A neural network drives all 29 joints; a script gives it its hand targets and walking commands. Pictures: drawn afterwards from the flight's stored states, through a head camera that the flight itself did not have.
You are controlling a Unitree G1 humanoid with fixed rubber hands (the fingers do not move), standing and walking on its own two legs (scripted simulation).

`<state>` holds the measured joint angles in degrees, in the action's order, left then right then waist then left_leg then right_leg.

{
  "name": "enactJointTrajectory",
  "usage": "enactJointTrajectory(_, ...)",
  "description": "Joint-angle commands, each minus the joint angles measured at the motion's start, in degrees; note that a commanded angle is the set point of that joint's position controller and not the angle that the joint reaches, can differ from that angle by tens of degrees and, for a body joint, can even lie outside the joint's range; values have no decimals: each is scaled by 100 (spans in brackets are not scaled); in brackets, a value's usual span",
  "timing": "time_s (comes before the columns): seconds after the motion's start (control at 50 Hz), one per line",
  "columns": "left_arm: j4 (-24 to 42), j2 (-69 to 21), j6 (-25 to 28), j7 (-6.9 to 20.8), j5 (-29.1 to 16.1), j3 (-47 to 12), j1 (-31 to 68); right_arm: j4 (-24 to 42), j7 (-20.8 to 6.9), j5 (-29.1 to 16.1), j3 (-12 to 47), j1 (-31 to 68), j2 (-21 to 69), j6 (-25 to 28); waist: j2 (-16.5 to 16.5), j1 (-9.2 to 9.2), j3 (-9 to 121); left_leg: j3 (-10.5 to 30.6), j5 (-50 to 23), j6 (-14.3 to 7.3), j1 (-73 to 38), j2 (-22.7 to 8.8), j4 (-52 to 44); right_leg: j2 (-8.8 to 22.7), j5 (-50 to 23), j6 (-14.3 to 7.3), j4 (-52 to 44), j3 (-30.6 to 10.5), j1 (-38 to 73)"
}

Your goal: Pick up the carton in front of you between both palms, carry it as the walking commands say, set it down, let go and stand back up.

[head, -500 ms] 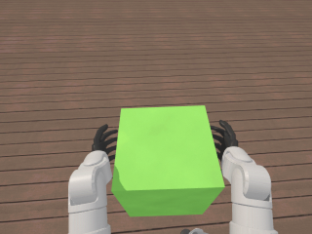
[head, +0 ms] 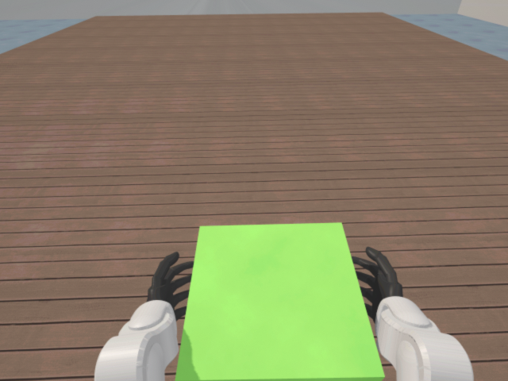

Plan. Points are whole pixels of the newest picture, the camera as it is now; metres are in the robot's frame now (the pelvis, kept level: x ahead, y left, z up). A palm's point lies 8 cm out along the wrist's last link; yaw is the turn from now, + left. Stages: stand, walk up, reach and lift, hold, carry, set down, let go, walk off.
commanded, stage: carry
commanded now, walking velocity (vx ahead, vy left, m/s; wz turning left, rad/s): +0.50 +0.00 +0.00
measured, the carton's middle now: (272, 328) +0.23 +0.00 +0.03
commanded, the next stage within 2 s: none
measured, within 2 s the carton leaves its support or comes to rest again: neither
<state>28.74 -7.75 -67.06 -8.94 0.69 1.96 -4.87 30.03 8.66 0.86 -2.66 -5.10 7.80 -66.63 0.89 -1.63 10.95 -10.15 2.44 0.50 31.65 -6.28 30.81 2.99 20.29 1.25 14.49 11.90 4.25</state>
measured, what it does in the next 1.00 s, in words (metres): walks ahead: left foot, then right foot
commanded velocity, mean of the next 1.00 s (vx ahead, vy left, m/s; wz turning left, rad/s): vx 0.29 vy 0.00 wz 0.00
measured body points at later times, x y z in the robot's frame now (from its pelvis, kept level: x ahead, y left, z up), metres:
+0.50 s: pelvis +0.31 +0.01 +0.00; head +0.28 +0.01 +0.45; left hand +0.55 +0.16 +0.10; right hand +0.54 -0.15 +0.10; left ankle +0.19 +0.12 -0.74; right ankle +0.45 -0.11 -0.71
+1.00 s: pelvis +0.59 -0.02 -0.01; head +0.57 -0.02 +0.44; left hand +0.83 +0.13 +0.09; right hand +0.83 -0.17 +0.09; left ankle +0.70 +0.08 -0.74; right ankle +0.48 -0.10 -0.74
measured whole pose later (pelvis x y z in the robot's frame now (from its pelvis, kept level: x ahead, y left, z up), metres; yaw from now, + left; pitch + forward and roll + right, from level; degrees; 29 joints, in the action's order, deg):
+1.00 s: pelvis +0.59 -0.02 -0.01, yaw -1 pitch +2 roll +0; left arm 32.4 -7.8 -65.1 -8.0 0.6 2.1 -4.9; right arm 33.6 9.0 0.9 -1.6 -4.0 7.7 -65.9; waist -0.3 -0.2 6.3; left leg -11.9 -0.5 -1.1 23.8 -3.2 26.2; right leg 2.3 23.9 -0.3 26.1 11.6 -3.7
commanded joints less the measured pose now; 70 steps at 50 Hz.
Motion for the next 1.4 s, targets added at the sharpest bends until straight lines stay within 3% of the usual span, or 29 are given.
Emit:
enactJointTrajectory(0.0, 188, -2886, 17, -42, -853, -2755, 2257, -104, 100, -729, 2549, 1832, 2999, 11, 238, 256, 63, -488, 800, -296, -2333, 494, -361, 755, -3116, -364, 1690, 130, -1231)
enactJointTrajectory(0.02, 204, -2852, 11, -77, -803, -2756, 2192, -213, 113, -736, 2447, 1857, 2968, 40, -708, 325, 415, 868, 1308, -548, -3358, -362, -724, 384, -2438, -176, 3318, 202, -2348)
enactJointTrajectory(0.04, 357, -2961, 25, -84, -872, -2838, 2208, -209, 122, -762, 2427, 1895, 2966, 79, -2283, 256, 879, 3535, 1367, -1092, -4285, -1669, -1411, -357, 18, 78, 5070, -89, -3808)
enactJointTrajectory(0.06, 413, -3228, 49, -58, -951, -3056, 2184, -86, 55, -890, 2566, 1858, 3344, 116, -2099, 292, 981, 3974, 498, -1430, -4615, -1822, -1717, -287, 622, -25, 5895, -673, -4575)
enactJointTrajectory(0.1, 433, -3963, 195, 71, -1039, -3130, 2303, 269, -148, -1098, 2908, 2135, 3987, 229, -802, 322, 994, 2878, -127, -1056, -3918, -1645, -1497, 205, 234, -201, 6025, -1015, -4492)
enactJointTrajectory(0.14, 292, -4379, 323, 176, -880, -3071, 2096, 348, -306, -1163, 3127, 2346, 4367, 356, -363, 259, 956, 2175, 559, -793, -3102, -1439, -1779, 529, -282, -283, 5174, -1214, -3985)
enactJointTrajectory(0.2, 282, -4599, 459, 266, -754, -3059, 1799, 444, -420, -1218, 3315, 2151, 4440, 451, -808, 257, 705, 1426, 1006, -718, -2878, -1269, -2189, 514, -702, -232, 4036, -848, -3896)
enactJointTrajectory(0.24, 349, -4437, 483, 258, -631, -3037, 1762, 454, -461, -1205, 3400, 2102, 4339, 437, -670, 258, 341, 1151, 1097, -781, -2689, -1229, -2364, 461, -1024, -156, 3238, -703, -3890)
enactJointTrajectory(0.32, 572, -3940, 412, 194, -637, -3032, 1741, 458, -376, -1114, 3262, 1858, 3829, 361, -959, 276, -171, 549, 1115, -680, -2513, -971, -2573, 302, -1761, -40, 2179, -339, -3733)
enactJointTrajectory(0.42, 697, -3430, 245, 141, -890, -3041, 1927, 561, -159, -949, 3059, 1849, 3372, 225, -718, 331, -333, 360, 722, -652, -2952, -883, -2310, 213, -1691, -47, 1493, -74, -3446)
enactJointTrajectory(0.46, 513, -3095, 124, 83, -858, -2887, 1792, 435, -36, -856, 2938, 1748, 3061, 117, -910, 295, -432, 195, 470, -551, -2982, -766, -1791, 155, -1428, -133, 1155, 127, -3027)
enactJointTrajectory(0.48, 430, -2904, 84, 53, -816, -2707, 1598, 439, 16, -834, 2939, 1761, 2959, 54, -622, 205, -183, -10, -162, -435, -2929, -630, -1148, -44, -1199, -210, 1051, 311, -2396)
enactJointTrajectory(0.5, 373, -2895, 49, 20, -818, -2626, 1605, 419, 54, -835, 2958, 1760, 2909, 18, -285, 99, 289, -254, -628, -219, -2371, -448, 178, -4, -828, -348, 984, 89, -1091)
enactJointTrajectory(0.52, 382, -2740, 47, -8, -826, -2584, 1581, 463, 85, -811, 2965, 1770, 2914, -28, 973, -15, 821, -306, 506, 92, -963, -20, 2109, 1325, -188, -719, 592, -2067, 180)
enactJointTrajectory(0.54, 270, -2824, 55, -6, -852, -2681, 1521, 523, 79, -860, 3006, 1826, 3013, -55, 2136, 26, 916, 16, 2549, 147, 666, 688, 3367, 2235, -489, -1374, -75, -4043, 1032)
enactJointTrajectory(0.56, 489, -3229, 97, 43, -934, -2747, 1689, 773, 46, -1041, 3172, 2044, 3198, -1, 1478, -4, 814, 578, 2686, 15, 1150, 410, 4136, 2305, -1392, -1576, -155, -3964, 1006)
enactJointTrajectory(0.6, 569, -3774, 192, 163, -1020, -2912, 2011, 568, -64, -1066, 3227, 2156, 3803, 108, 470, 59, 844, 901, 2191, -143, 1010, -33, 4071, 2010, -2393, -1117, 143, -2667, 282)
enactJointTrajectory(0.66, 645, -4052, 344, 358, -1086, -3084, 2121, 385, -143, -914, 3198, 2062, 4261, 292, 512, 114, 685, 601, 1448, -45, 296, -28, 2928, 1574, -3256, -784, -87, -1275, -501)
enactJointTrajectory(0.74, 730, -3974, 424, 455, -1131, -3122, 1835, 463, -121, -786, 3240, 1737, 4252, 373, 783, 159, 378, 245, 818, 18, -228, 127, 1383, 1183, -4052, -692, -9, -327, -795)
enactJointTrajectory(0.88, 857, -3484, 260, 299, -1002, -2999, 1697, 813, -117, -1021, 3339, 1922, 3748, 193, 835, 90, 155, -193, -180, -45, -1076, 404, -112, 1107, -4139, -534, 672, -79, -751)
enactJointTrajectory(0.92, 796, -3265, 168, 221, -912, -2901, 1759, 709, -125, -1050, 3220, 1878, 3549, 106, 313, 131, 123, -86, -1015, -80, -1886, 235, -930, 853, -3641, -267, 1329, -13, -1123)
enactJointTrajectory(0.96, 621, -3080, 52, 128, -840, -2872, 1554, 491, -94, -1019, 3029, 1706, 3242, 17, -492, 105, 681, 848, -4444, -424, -3480, -865, -202, 563, -2008, 15, 1963, -217, -2188)
enactJointTrajectory(0.98, 579, -3079, -2, 101, -849, -2957, 1601, 365, -60, -916, 2875, 1617, 3132, 9, -1112, 170, 912, 1214, -5547, -693, -3666, -1181, -186, 319, -623, 89, 2058, -352, -2266)
enactJointTrajectory(1.0, 651, -3215, -1, 83, -866, -3077, 1658, 227, -42, -903, 2804, 1540, 3233, 9, -1193, 160, 1000, 1321, -5358, -963, -3698, -1264, -252, 125, 136, 46, 2050, -558, -2291)
enactJointTrajectory(1.04, 714, -3572, 63, 141, -940, -3163, 1711, 316, -120, -1008, 2901, 1540, 3641, 87, -880, 117, 1017, 1166, -4518, -817, -3553, -983, -287, 142, 149, 31, 1298, -559, -2058)
enactJointTrajectory(1.1, 617, -4051, 232, 287, -982, -3208, 1845, 424, -235, -1033, 3135, 1913, 4122, 263, -584, 118, 1031, 762, -4011, -583, -3250, -605, -31, 237, -1080, 51, 851, -550, -1540)
enactJointTrajectory(1.14, 733, -4172, 345, 350, -1043, -3258, 1803, 609, -279, -1099, 3252, 1926, 4277, 372, -423, 147, 1247, 589, -4062, -597, -3262, -518, 219, 350, -2312, 60, 979, -564, -1275)
enactJointTrajectory(1.22, 780, -4094, 426, 345, -1047, -3259, 1674, 818, -240, -1078, 3306, 1864, 4147, 437, -46, 159, 1241, 460, -3817, -634, -3104, -368, 428, 371, -3426, 110, 1194, -516, -1148)
enactJointTrajectory(1.38, 776, -3610, 324, 291, -907, -3087, 1567, 714, -194, -925, 3245, 1708, 3668, 290, 9, 147, 664, 241, -2847, -570, -2770, -257, 226, 496, -3574, 59, 1165, -595, -1329)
